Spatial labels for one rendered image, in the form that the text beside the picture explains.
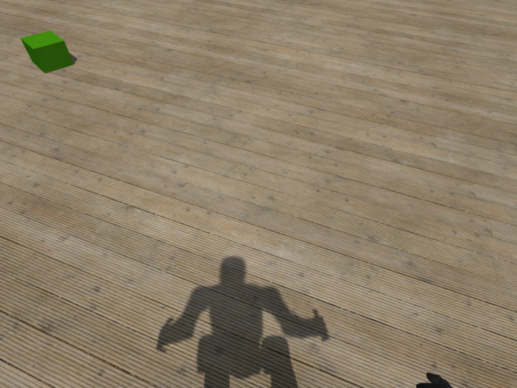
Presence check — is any carton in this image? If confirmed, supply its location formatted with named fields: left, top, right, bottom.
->
left=20, top=31, right=74, bottom=74

